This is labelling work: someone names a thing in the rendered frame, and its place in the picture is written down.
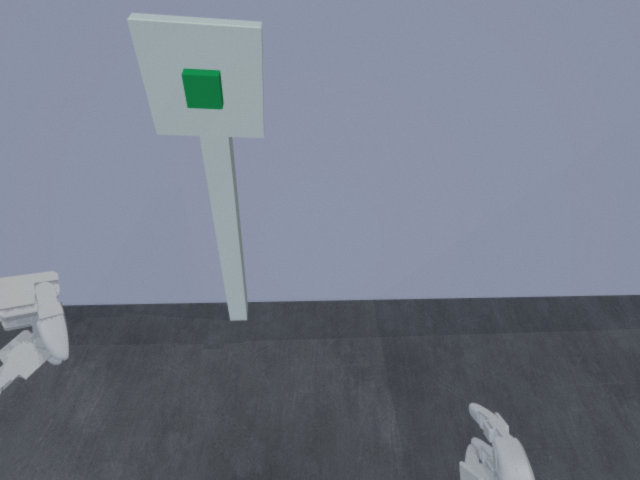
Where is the button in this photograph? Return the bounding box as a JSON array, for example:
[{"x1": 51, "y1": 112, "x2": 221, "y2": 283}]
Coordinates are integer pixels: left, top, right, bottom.
[{"x1": 182, "y1": 69, "x2": 223, "y2": 109}]

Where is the robot left hand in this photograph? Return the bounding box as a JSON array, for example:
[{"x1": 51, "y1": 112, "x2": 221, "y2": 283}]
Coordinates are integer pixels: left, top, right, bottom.
[{"x1": 0, "y1": 271, "x2": 69, "y2": 396}]

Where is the robot right hand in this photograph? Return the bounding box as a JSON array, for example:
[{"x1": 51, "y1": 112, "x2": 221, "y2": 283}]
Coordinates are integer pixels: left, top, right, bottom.
[{"x1": 459, "y1": 403, "x2": 535, "y2": 480}]

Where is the panel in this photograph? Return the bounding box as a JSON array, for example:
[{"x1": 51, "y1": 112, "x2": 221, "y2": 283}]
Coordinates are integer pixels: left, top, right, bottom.
[{"x1": 127, "y1": 13, "x2": 264, "y2": 321}]

